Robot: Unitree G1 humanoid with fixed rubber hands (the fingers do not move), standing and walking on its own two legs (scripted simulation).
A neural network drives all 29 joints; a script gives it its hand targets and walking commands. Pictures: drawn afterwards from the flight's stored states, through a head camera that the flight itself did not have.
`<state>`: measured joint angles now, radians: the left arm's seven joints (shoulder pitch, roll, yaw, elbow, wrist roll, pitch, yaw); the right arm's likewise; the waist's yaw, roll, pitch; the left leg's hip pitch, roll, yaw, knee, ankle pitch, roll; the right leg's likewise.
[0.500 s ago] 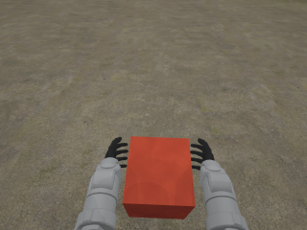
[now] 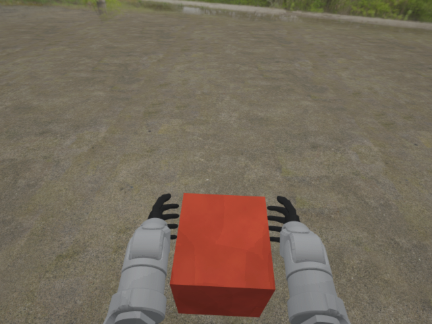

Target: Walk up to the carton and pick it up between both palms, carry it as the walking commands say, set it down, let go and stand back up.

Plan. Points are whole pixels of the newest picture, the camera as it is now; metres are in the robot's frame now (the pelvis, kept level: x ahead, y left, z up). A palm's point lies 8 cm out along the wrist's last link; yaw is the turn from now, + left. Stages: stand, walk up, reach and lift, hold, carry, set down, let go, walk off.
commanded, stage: reach and lift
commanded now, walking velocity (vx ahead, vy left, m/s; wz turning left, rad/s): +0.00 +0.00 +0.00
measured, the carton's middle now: (221, 255) +0.31 +0.00 -0.03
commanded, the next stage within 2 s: hold in 0.82 s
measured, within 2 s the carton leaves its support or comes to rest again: neither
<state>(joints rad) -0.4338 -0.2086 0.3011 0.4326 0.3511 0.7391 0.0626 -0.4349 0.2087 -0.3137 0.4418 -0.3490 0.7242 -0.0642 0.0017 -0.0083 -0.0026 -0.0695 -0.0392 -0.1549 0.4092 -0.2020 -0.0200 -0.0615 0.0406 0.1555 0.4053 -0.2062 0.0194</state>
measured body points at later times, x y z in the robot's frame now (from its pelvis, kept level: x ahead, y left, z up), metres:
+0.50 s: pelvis +0.00 +0.00 +0.00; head -0.05 +0.00 +0.45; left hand +0.32 +0.13 +0.06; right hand +0.32 -0.13 +0.06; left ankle +0.03 +0.13 -0.74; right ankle +0.02 -0.13 -0.74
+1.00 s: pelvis +0.00 +0.00 +0.00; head -0.07 +0.00 +0.45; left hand +0.31 +0.14 +0.05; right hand +0.31 -0.13 +0.05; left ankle +0.03 +0.13 -0.74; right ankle +0.02 -0.13 -0.74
